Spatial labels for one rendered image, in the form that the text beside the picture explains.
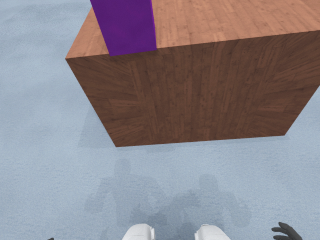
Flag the robot thigh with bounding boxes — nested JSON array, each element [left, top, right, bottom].
[[194, 225, 230, 240], [122, 223, 156, 240]]

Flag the right robot thigh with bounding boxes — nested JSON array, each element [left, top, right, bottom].
[[194, 225, 230, 240]]

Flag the carton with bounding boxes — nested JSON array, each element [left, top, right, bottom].
[[90, 0, 157, 57]]

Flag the pedestal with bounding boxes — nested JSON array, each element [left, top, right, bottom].
[[65, 0, 320, 147]]

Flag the robot right hand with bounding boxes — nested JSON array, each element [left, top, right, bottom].
[[271, 222, 303, 240]]

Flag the left robot thigh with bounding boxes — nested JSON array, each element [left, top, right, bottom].
[[122, 223, 156, 240]]

